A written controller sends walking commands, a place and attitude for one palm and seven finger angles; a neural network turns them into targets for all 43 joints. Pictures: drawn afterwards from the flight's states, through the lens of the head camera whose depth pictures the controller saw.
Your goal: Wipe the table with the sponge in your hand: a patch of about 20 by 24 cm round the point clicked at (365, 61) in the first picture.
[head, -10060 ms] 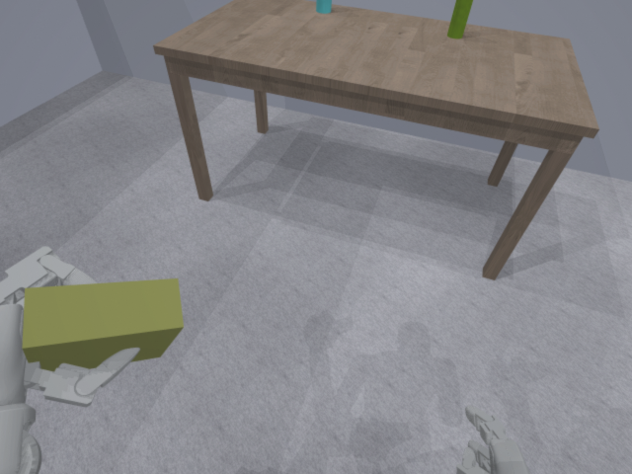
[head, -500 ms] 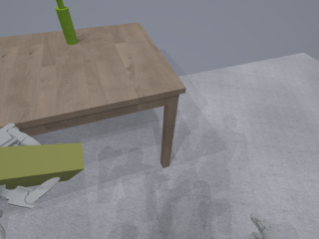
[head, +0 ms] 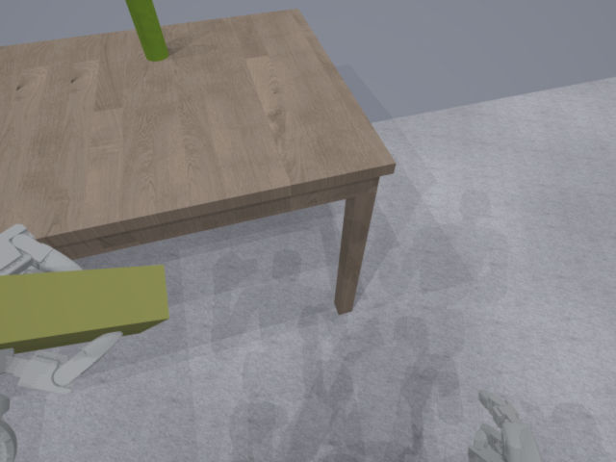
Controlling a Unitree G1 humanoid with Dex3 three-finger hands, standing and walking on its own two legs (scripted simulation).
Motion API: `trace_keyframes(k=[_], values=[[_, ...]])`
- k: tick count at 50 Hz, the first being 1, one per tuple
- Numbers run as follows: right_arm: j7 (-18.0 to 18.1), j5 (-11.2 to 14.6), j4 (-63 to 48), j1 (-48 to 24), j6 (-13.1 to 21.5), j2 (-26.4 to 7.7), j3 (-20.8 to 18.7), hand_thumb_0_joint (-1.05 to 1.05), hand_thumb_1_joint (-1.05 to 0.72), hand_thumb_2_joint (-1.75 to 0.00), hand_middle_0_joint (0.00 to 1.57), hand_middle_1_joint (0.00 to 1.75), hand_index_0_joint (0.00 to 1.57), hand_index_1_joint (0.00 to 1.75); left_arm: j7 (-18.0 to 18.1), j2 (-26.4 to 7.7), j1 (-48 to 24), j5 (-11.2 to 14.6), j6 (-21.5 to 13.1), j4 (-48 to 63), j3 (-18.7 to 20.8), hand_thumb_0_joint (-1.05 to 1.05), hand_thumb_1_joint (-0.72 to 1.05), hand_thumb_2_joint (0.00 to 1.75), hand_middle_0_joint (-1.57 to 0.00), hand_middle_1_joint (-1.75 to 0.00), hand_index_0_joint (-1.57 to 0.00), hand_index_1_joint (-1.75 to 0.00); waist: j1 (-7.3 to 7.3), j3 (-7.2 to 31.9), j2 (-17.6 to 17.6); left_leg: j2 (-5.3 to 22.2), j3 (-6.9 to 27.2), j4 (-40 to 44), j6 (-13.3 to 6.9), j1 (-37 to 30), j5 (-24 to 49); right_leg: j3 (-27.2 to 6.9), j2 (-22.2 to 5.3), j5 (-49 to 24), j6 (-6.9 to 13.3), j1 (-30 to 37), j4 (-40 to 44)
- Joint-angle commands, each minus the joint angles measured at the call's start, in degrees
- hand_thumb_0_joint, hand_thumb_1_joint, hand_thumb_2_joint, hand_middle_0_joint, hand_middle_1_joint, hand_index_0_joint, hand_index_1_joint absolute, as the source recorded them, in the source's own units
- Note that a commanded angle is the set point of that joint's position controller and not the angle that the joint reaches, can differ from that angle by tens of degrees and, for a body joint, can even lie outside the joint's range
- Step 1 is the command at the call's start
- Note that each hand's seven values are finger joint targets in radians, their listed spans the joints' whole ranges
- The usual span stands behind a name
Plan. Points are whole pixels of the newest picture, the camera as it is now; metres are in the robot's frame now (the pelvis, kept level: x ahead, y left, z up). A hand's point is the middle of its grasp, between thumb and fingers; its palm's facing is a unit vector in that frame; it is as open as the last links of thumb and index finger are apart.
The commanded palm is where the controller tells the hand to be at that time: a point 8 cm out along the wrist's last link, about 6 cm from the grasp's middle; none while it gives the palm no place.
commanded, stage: take the last steps up to it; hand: left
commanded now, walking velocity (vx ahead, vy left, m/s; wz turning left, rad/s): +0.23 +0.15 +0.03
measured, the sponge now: (106, 308) +0.22 +0.21 +0.16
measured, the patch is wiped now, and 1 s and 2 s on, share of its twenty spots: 0.00 0.00 0.00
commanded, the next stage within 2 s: come to a stop and stand still in 0.48 s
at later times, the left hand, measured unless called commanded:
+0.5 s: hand (80, 233) +0.30 +0.26 +0.17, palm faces +0.38 -0.78 -0.50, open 9.0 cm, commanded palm +0.24 +0.30 +0.19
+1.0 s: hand (77, 197) +0.33 +0.27 +0.18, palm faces +0.38 -0.78 -0.51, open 9.0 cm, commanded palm +0.27 +0.31 +0.19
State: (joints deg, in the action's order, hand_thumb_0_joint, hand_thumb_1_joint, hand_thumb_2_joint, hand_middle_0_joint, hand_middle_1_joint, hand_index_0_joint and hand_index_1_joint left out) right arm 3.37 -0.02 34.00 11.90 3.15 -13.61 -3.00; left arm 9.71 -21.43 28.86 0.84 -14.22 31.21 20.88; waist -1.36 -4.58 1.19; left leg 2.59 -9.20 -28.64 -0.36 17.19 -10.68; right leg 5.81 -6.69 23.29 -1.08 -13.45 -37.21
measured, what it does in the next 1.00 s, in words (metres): walks ahead: left foot, then right foot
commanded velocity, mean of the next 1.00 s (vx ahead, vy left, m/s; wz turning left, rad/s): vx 0.06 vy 0.04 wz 0.02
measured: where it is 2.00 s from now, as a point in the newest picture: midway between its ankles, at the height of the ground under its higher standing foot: outside the picture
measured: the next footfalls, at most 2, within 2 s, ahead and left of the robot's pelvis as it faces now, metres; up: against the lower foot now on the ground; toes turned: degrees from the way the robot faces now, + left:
left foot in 0.60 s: +0.18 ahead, +0.14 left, +0.00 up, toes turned -4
right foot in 0.94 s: +0.17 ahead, -0.04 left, +0.00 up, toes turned -6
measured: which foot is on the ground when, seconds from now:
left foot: down 0.00-0.24, up 0.26-0.58, down 0.60-1.00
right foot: down 0.00-0.60, up 0.62-0.92, down 0.94-1.00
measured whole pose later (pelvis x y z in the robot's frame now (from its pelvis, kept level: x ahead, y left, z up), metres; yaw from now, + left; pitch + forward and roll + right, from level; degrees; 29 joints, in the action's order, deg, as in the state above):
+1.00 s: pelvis +0.11 +0.03 +0.00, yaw +0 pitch -1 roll +0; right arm 2.3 -0.9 33.5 11.6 5.4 -8.0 1.9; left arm 6.6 -23.5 24.1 0.7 -9.3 28.7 21.1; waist -2.2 -5.2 -2.5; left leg 6.7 -7.8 -32.2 1.5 17.6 -13.0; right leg 8.1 2.3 14.0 3.6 -14.6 -29.4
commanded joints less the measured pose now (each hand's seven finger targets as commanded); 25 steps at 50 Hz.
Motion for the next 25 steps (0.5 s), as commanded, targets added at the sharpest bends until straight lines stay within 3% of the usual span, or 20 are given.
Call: trace_keyframes(k=[1,2,3,5,7,9,10,11,12,13,14,15,16,18,20,22,23,25], values=[[0.3,0.5,-7.7,-3.5,3.9,-4.6,-1.4,0.00,-0.90,-0.90,0.20,0.30,0.20,0.30,0.8,-10.8,-5.8,0.4,-3.4,9.0,7.0,0.00,0.10,1.30,-1.20,-1.60,-1.20,-1.60,1.95,11.6,-17.4,19.9,28.1,10.8,-15.2,-16.9,8.1,-2.7,2.1,13.2,0.0,-20.2,-27.8],[0.4,0.6,-7.2,-3.7,4.2,-4.3,-1.5,0.00,-0.90,-0.90,0.20,0.30,0.20,0.30,0.6,-11.8,-5.9,0.4,-3.4,11.4,7.9,0.00,0.10,1.30,-1.20,-1.60,-1.20,-1.60,1.42,10.7,-15.4,18.9,25.9,9.3,-15.2,-16.1,9.1,-3.8,0.5,10.9,-0.2,-21.1,-26.4],[0.2,0.8,-6.7,-4.2,4.5,-4.5,-1.5,0.00,-0.90,-0.90,0.20,0.30,0.20,0.30,0.5,-10.7,-5.4,0.2,-3.4,13.0,7.0,0.00,0.10,1.30,-1.20,-1.60,-1.20,-1.60,1.45,9.6,-13.2,17.0,21.3,8.8,-13.8,-14.2,10.0,-2.6,0.2,9.1,-0.5,-20.3,-23.8],[-0.2,0.9,-6.6,-4.2,5.3,-4.4,-1.1,0.00,-0.90,-0.90,0.20,0.30,0.20,0.30,0.3,-9.1,-2.7,0.7,-3.4,14.5,6.4,0.00,0.10,1.30,-1.20,-1.60,-1.20,-1.60,1.06,9.8,-14.4,13.3,14.0,8.6,-11.1,-9.1,10.8,0.5,1.2,4.8,-0.6,-13.4,-15.6],[-0.2,0.9,-6.5,-3.9,5.7,-4.5,-0.5,0.00,-0.90,-0.90,0.20,0.30,0.20,0.30,0.4,-10.3,-1.1,1.0,-3.1,14.5,7.5,0.00,0.10,1.30,-1.20,-1.60,-1.20,-1.60,1.13,10.1,-15.7,11.6,10.1,7.6,-8.9,-5.7,9.6,3.3,3.0,1.7,-0.6,-6.5,-6.4],[0.1,0.7,-6.1,-3.9,5.3,-4.3,-0.1,0.00,-0.90,-0.90,0.20,0.30,0.20,0.30,0.4,-9.7,-0.1,1.1,-2.5,10.8,7.8,0.00,0.10,1.30,-1.20,-1.60,-1.20,-1.60,0.72,10.4,-12.5,10.6,8.4,2.4,-6.4,-1.4,3.7,4.3,3.7,-2.8,-0.3,1.8,4.8],[0.2,0.7,-5.9,-4.1,4.7,-4.2,-0.2,0.00,-0.90,-0.90,0.20,0.30,0.20,0.30,0.3,-9.5,-1.2,0.8,-2.2,8.8,7.7,0.00,0.10,1.30,-1.20,-1.60,-1.20,-1.60,0.64,10.2,-7.2,8.5,6.6,-3.7,-4.6,3.5,-1.9,1.3,1.6,-7.5,0.7,7.2,11.0],[0.2,0.7,-6.1,-3.8,4.0,-3.2,-0.3,0.00,-0.90,-0.90,0.20,0.30,0.20,0.30,0.3,-10.8,-2.5,0.4,-2.1,7.3,8.3,0.00,0.10,1.30,-1.20,-1.60,-1.20,-1.60,1.13,10.7,5.9,2.9,2.1,-16.7,-2.0,12.2,-10.2,-14.5,-8.2,-9.4,4.9,12.3,16.5],[-0.3,0.8,-7.7,-5.2,3.9,-2.8,0.3,0.00,-0.90,-0.90,0.20,0.30,0.20,0.30,0.5,-12.3,-2.5,1.1,-1.3,4.3,10.1,0.00,0.10,1.30,-1.20,-1.60,-1.20,-1.60,0.49,9.6,17.4,-2.1,3.2,-30.1,0.3,21.9,-21.0,-34.1,-19.7,-12.3,10.6,14.1,21.3],[-1.0,0.7,-6.5,-4.9,3.5,-4.7,-0.9,0.00,-0.90,-0.90,0.20,0.30,0.20,0.30,0.1,-11.2,-4.1,2.1,-1.6,3.9,8.9,0.00,0.10,1.30,-1.20,-1.60,-1.20,-1.60,1.05,7.3,16.5,-0.3,9.5,-38.9,1.4,23.1,-18.0,-35.0,-21.4,-12.5,11.0,11.4,23.1],[-1.0,0.7,-6.0,-5.4,3.2,-3.3,0.1,0.00,-0.90,-0.90,0.20,0.30,0.20,0.30,-0.1,-12.0,-3.4,2.2,-2.3,3.3,10.6,0.00,0.10,1.30,-1.20,-1.60,-1.20,-1.60,1.29,6.5,11.9,0.9,11.2,-42.5,1.9,24.9,-15.0,-30.7,-20.4,-18.7,11.6,11.8,21.0],[-1.0,0.5,-5.3,-5.6,2.7,-2.9,0.6,0.00,-0.90,-0.90,0.20,0.30,0.20,0.30,-0.4,-11.2,-3.2,1.9,-3.1,4.0,9.9,0.00,0.10,1.30,-1.20,-1.60,-1.20,-1.60,1.33,6.5,7.5,1.7,10.9,-43.7,2.5,25.0,-12.3,-22.7,-18.0,-27.6,10.5,11.9,19.1],[-1.1,0.3,-4.9,-5.8,2.3,-2.7,1.0,0.00,-0.90,-0.90,0.20,0.30,0.20,0.30,-0.5,-10.6,-2.7,1.2,-3.8,4.6,9.3,0.00,0.10,1.30,-1.20,-1.60,-1.20,-1.60,1.36,7.4,5.4,2.3,9.9,-42.5,2.8,24.4,-10.8,-15.2,-15.8,-36.8,9.3,12.5,17.1],[-0.7,0.1,-5.6,-6.4,2.2,-2.4,1.0,0.00,-0.90,-0.90,0.20,0.30,0.20,0.30,-0.3,-10.5,-2.9,0.3,-4.6,5.9,8.3,0.00,0.10,1.30,-1.20,-1.60,-1.20,-1.60,1.18,8.8,5.4,2.4,7.7,-32.4,2.4,19.7,-10.1,-8.6,-13.7,-46.7,8.1,12.5,14.9],[-0.8,-0.2,-6.2,-5.8,1.9,-2.2,0.9,0.00,-0.90,-0.90,0.20,0.30,0.20,0.30,0.1,-9.8,-1.3,0.2,-4.3,6.5,7.5,0.00,0.10,1.30,-1.20,-1.60,-1.20,-1.60,0.98,10.6,7.3,1.0,3.3,-21.8,2.1,15.1,-7.9,-5.9,-12.0,-50.0,7.5,13.5,14.0],[-0.7,-0.2,-7.4,-6.0,2.3,-2.1,0.3,0.00,-0.90,-0.90,0.20,0.30,0.20,0.30,0.9,-10.5,-1.4,0.3,-4.0,9.8,7.8,0.00,0.10,1.30,-1.20,-1.60,-1.20,-1.60,0.32,12.2,8.1,0.1,0.9,-13.1,1.6,10.8,-7.5,-5.7,-12.6,-50.8,7.6,15.4,13.0],[-0.7,-0.2,-8.1,-6.0,2.5,-1.5,0.4,0.00,-0.90,-0.90,0.20,0.30,0.20,0.30,1.0,-10.0,-0.7,0.3,-3.7,10.6,7.5,0.00,0.10,1.30,-1.20,-1.60,-1.20,-1.60,-0.27,12.3,9.4,-0.7,-0.3,-10.5,1.3,8.7,-6.7,-5.1,-12.3,-49.3,7.5,14.6,12.7],[-0.6,-0.3,-8.6,-5.3,2.5,-2.0,-0.1,0.00,-0.90,-0.90,0.20,0.30,0.20,0.30,1.4,-10.6,-2.1,0.1,-3.3,12.6,7.9,0.00,0.10,1.30,-1.20,-1.60,-1.20,-1.60,0.13,12.6,9.7,-1.6,-1.3,-5.1,1.1,4.2,-4.0,-4.9,-11.7,-43.8,7.0,12.7,11.3]])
